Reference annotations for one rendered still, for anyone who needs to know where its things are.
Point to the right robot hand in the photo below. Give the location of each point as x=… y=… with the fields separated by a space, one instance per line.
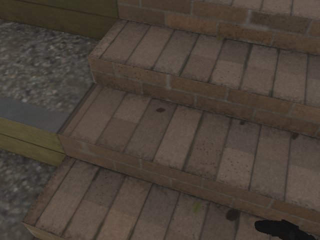
x=283 y=229

